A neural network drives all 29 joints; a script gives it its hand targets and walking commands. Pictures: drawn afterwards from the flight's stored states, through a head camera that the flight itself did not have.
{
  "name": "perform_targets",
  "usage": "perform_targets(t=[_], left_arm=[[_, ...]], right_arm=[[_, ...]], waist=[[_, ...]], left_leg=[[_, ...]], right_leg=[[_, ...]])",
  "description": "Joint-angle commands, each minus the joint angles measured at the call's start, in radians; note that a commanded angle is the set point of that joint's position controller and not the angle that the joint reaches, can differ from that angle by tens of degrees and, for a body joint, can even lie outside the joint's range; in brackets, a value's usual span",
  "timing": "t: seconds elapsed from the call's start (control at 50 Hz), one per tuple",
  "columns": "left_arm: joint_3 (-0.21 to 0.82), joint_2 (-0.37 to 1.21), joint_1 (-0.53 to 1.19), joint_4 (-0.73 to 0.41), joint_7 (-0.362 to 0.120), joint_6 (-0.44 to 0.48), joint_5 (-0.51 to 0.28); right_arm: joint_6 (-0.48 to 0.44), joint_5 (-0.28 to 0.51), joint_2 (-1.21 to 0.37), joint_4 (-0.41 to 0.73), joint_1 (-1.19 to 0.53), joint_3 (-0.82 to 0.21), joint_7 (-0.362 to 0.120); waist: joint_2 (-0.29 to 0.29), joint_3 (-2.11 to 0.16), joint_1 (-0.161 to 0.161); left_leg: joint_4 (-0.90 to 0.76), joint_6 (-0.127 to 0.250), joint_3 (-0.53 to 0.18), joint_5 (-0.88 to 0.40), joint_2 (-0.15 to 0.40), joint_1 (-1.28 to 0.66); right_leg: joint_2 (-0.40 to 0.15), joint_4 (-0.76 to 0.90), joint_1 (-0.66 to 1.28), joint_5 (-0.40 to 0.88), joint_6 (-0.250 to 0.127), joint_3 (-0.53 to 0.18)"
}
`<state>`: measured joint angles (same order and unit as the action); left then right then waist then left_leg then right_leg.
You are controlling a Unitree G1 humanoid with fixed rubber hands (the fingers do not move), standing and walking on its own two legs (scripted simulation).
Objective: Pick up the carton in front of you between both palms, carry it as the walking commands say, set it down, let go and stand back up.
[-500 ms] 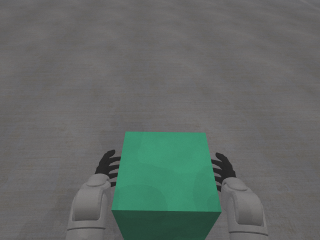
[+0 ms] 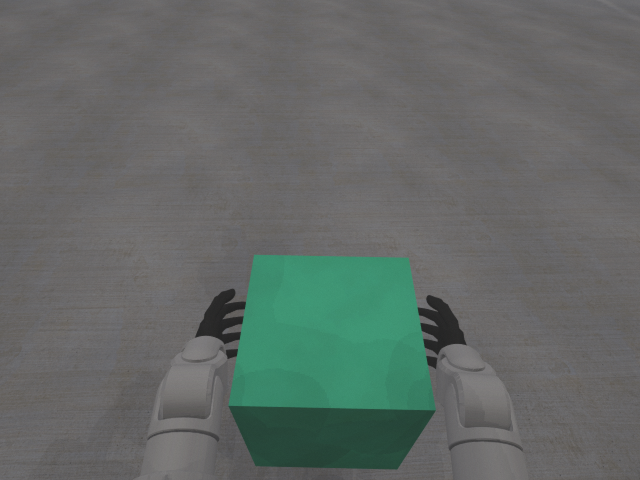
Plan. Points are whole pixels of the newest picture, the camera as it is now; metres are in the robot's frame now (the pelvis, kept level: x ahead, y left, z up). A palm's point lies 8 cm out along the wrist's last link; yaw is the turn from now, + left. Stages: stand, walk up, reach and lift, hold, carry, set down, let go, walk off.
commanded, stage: carry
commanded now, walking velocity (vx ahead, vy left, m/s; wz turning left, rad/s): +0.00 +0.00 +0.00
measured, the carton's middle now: (328, 366) +0.30 +0.00 -0.03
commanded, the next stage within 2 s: hold in 0.62 s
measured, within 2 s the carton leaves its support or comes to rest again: neither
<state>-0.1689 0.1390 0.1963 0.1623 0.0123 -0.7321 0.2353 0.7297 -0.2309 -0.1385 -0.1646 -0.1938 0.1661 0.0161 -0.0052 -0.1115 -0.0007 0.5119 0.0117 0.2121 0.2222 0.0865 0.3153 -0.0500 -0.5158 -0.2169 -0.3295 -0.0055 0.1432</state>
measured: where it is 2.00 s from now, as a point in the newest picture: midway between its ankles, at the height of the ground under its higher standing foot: outside the picture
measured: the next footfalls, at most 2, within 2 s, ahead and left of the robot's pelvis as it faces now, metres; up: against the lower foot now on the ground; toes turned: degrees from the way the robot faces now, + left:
none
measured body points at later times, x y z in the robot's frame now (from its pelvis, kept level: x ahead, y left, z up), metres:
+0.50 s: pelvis -0.01 +0.00 +0.00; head -0.04 +0.00 +0.45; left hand +0.28 +0.15 +0.03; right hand +0.28 -0.15 +0.03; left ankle +0.03 +0.11 -0.74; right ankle -0.04 -0.10 -0.74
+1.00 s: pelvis -0.05 +0.00 +0.01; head -0.07 +0.01 +0.46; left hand +0.25 +0.15 +0.03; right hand +0.24 -0.15 +0.04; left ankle +0.03 +0.12 -0.74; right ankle -0.04 -0.11 -0.74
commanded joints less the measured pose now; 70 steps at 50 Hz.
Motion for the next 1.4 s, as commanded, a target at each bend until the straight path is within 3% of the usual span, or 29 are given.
perform_targets(t=[0.0,0.6,0.62,0.64,0.66,0.68,0.7,0.88,1.02,1.16,1.22,1.28,1.38], left_arm=[[0.547,0.874,0.436,-0.072,-0.208,0.03,-0.236],[0.551,0.866,0.428,-0.083,-0.204,0.026,-0.237],[0.529,0.879,0.328,-0.111,-0.21,0.017,-0.233],[0.538,0.861,0.361,-0.138,-0.204,0.031,-0.227],[0.534,0.839,0.349,-0.144,-0.204,0.029,-0.221],[0.536,0.839,0.35,-0.138,-0.202,0.033,-0.218],[0.542,0.846,0.372,-0.133,-0.198,0.036,-0.219],[0.514,0.827,0.383,-0.125,-0.188,0.045,-0.191],[0.513,0.862,0.452,-0.078,-0.223,0.036,-0.205],[0.505,0.935,0.534,0.005,-0.258,0.033,-0.211],[0.443,0.955,0.601,0.082,-0.26,0.038,-0.191],[0.359,0.98,0.695,0.209,-0.264,0.059,-0.159],[0.14,0.907,0.805,0.406,-0.235,0.109,-0.039]], right_arm=[[-0.03,0.239,-0.871,0.078,-0.442,-0.546,-0.213],[-0.027,0.24,-0.863,0.087,-0.439,-0.548,-0.21],[-0.023,0.235,-0.894,0.068,-0.343,-0.52,-0.216],[-0.043,0.223,-0.878,0.119,-0.379,-0.519,-0.209],[-0.047,0.203,-0.846,0.101,-0.34,-0.493,-0.202],[-0.049,0.201,-0.841,0.112,-0.357,-0.502,-0.201],[-0.053,0.204,-0.841,0.1,-0.378,-0.501,-0.2],[-0.069,0.195,-0.815,0.075,-0.41,-0.48,-0.21],[-0.071,0.183,-0.86,0.02,-0.452,-0.455,-0.22],[-0.074,0.196,-0.923,-0.035,-0.557,-0.456,-0.253],[-0.087,0.191,-0.927,-0.117,-0.659,-0.427,-0.28],[-0.119,0.15,-0.917,-0.249,-0.775,-0.348,-0.306],[-0.177,0.016,-0.861,-0.469,-0.872,-0.115,-0.284]], waist=[[0.005,-0.207,0.0],[0.006,-0.216,-0.001],[-0.061,-0.078,0.014],[-0.045,-0.14,-0.01],[-0.047,-0.128,-0.012],[-0.026,-0.121,0.0],[0.002,-0.14,-0.009],[-0.002,-0.046,0.006],[-0.03,-0.009,-0.01],[0.01,-0.014,0.001],[0.007,0.007,0.035],[0.043,0.03,0.053],[0.039,0.079,0.043]], left_leg=[[-0.054,-0.001,-0.11,-0.215,0.098,-0.147],[-0.07,0.0,-0.117,-0.184,0.099,-0.132],[-0.098,0.028,-0.269,-0.399,-0.176,-0.384],[-0.094,0.035,-0.295,-0.465,-0.153,-0.454],[-0.106,0.024,-0.292,-0.445,-0.147,-0.436],[-0.112,0.017,-0.291,-0.459,-0.158,-0.443],[-0.12,0.011,-0.291,-0.424,-0.16,-0.464],[-0.131,0.018,-0.282,-0.229,-0.155,-0.489],[-0.132,0.011,-0.29,-0.063,-0.149,-0.452],[-0.157,0.0,-0.302,0.085,-0.146,-0.393],[-0.165,0.001,-0.318,0.18,-0.137,-0.363],[-0.186,0.005,-0.341,0.291,-0.116,-0.301],[-0.133,0.008,-0.333,0.307,-0.118,-0.268]], right_leg=[[-0.111,0.087,-0.007,0.247,-0.013,-0.093],[-0.108,0.093,-0.021,0.205,-0.019,-0.102],[0.118,0.157,0.013,0.438,-0.029,-0.244],[0.112,0.154,0.005,0.498,-0.021,-0.266],[0.113,0.176,0.057,0.445,-0.027,-0.261],[0.113,0.172,0.067,0.484,-0.017,-0.252],[0.119,0.18,0.083,0.432,-0.022,-0.248],[0.101,0.221,0.001,0.2,-0.043,-0.262],[0.091,0.235,-0.028,0.037,-0.061,-0.261],[0.097,0.219,-0.018,-0.049,-0.058,-0.252],[0.097,0.198,-0.033,-0.12,-0.06,-0.247],[0.111,0.142,-0.033,-0.147,-0.053,-0.234],[0.118,0.077,-0.147,-0.157,-0.056,-0.223]])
